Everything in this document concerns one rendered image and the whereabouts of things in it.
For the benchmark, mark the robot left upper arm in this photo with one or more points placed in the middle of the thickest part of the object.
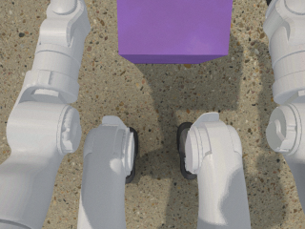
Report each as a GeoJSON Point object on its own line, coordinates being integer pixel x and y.
{"type": "Point", "coordinates": [40, 134]}

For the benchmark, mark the left robot forearm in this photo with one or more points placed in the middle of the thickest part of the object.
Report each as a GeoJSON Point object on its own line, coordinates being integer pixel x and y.
{"type": "Point", "coordinates": [58, 56]}

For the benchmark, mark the robot right upper arm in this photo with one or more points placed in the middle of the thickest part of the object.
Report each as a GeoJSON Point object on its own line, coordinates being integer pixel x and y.
{"type": "Point", "coordinates": [285, 134]}

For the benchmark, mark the robot right shin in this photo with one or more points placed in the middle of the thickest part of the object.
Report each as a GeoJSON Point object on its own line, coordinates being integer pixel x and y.
{"type": "Point", "coordinates": [214, 116]}

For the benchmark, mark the right robot foot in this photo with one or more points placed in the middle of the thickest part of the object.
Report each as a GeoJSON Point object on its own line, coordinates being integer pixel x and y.
{"type": "Point", "coordinates": [181, 137]}

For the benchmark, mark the right robot forearm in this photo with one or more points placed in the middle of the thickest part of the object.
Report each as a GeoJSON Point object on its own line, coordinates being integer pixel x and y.
{"type": "Point", "coordinates": [285, 27]}

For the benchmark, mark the carton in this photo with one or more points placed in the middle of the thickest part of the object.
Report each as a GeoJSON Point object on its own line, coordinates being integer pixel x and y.
{"type": "Point", "coordinates": [173, 31]}

